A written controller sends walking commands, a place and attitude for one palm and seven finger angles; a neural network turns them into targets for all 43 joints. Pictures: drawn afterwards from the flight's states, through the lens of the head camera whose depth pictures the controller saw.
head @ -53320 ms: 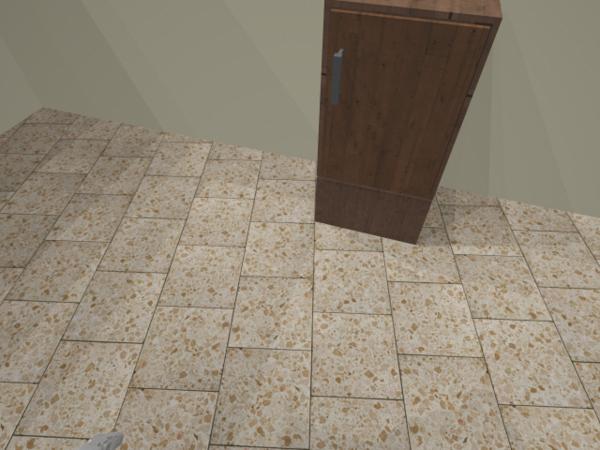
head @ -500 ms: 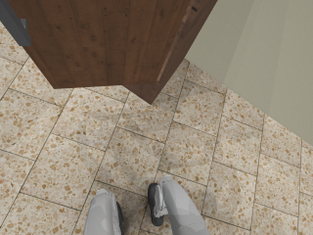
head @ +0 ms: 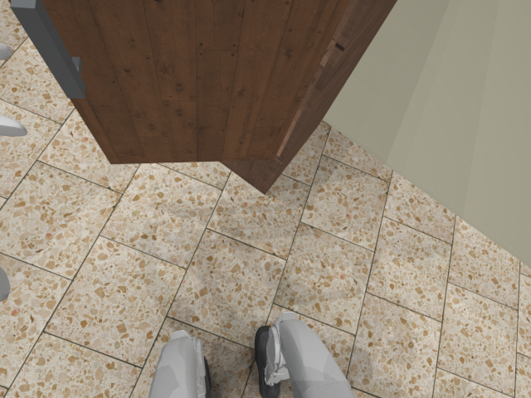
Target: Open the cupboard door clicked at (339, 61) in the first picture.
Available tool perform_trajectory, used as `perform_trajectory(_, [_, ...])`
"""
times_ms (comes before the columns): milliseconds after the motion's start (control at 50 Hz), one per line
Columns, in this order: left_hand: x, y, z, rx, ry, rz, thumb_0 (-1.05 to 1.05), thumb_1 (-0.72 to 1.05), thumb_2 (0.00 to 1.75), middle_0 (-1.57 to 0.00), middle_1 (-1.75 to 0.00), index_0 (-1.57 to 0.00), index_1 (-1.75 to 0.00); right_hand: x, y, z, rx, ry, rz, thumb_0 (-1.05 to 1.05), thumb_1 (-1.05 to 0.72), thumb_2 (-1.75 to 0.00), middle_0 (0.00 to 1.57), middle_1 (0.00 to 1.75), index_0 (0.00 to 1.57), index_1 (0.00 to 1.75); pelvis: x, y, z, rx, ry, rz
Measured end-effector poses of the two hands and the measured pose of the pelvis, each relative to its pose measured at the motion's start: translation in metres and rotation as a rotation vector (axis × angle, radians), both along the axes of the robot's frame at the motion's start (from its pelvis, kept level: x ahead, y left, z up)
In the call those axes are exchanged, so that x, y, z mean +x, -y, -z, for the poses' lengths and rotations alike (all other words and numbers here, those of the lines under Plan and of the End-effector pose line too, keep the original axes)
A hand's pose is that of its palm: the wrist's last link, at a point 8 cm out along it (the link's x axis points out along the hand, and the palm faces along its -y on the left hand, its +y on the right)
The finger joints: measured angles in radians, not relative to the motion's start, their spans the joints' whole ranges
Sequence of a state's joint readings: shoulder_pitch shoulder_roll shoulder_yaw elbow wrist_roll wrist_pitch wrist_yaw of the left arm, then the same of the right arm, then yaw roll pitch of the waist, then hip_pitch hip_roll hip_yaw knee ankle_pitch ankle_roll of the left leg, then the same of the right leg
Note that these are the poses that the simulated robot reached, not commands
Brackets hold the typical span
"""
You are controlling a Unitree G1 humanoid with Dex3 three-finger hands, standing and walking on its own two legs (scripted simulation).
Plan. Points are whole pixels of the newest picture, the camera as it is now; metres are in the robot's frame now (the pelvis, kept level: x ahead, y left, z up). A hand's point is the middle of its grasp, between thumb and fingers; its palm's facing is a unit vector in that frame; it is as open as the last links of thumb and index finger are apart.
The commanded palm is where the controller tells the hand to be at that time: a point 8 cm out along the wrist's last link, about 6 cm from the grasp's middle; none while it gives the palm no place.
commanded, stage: move the hooked fingers beside the handle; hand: left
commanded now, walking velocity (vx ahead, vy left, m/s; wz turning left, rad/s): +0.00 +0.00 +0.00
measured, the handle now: (56, 40) +0.58 +0.23 +0.05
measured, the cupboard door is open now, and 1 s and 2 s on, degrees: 42 42 42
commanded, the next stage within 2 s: slide the fingers in behind the handle in 0.12 s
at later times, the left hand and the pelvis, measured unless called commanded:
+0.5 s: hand (13, 72) +0.52 +0.27 +0.06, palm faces +0.01 -1.00 -0.03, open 14.0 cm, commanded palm +0.51 +0.29 +0.05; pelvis -0.01 -0.01 +0.00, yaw +0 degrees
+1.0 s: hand (33, 78) +0.52 +0.25 +0.06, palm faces +0.01 -1.00 -0.02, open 14.0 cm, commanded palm +0.50 +0.27 +0.05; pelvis +0.00 -0.01 +0.00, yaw +1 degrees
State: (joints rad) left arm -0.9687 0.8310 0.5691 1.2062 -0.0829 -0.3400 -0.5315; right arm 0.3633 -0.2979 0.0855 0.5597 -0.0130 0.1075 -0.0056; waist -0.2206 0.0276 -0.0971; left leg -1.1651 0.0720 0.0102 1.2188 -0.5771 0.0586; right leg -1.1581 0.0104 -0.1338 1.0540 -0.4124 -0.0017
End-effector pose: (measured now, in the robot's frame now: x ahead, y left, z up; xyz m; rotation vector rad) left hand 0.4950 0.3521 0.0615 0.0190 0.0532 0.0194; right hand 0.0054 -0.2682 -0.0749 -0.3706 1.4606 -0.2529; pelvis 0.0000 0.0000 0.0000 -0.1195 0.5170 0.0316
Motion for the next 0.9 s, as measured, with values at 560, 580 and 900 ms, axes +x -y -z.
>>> perform_trajectory(560, [0.009, 0.037, 0.0, 0.001, 0.001, 0.008, -0.01, -0.5, 0.3, -0.3, -1.2, -0.3, -1.2, -0.03, -0.001, 0.008, 0.032, -0.033, 0.04, 0.0, -0.91, -0.9, 0.21, 0.3, 0.21, 0.3, -0.01, 0.008, 0.004, 0.013, 0.002, 0.008])
perform_trajectory(580, [0.009, 0.038, 0.0, 0.0, 0.0, 0.006, -0.01, -0.5, 0.3, -0.3, -1.2, -0.3, -1.2, -0.03, 0.0, 0.008, 0.032, -0.032, 0.042, 0.0, -0.91, -0.9, 0.21, 0.3, 0.21, 0.3, -0.01, 0.008, 0.003, 0.014, 0.003, 0.009])
perform_trajectory(900, [0.002, 0.046, 0.0, -0.006, 0.004, 0.002, -0.01, -0.5, 0.3, -0.3, -1.2, -0.3, -1.2, -0.019, 0.002, 0.007, 0.044, -0.012, 0.033, 0.0, -0.91, -0.9, 0.21, 0.3, 0.21, 0.3, -0.005, 0.009, -0.002, 0.022, 0.016, 0.009])
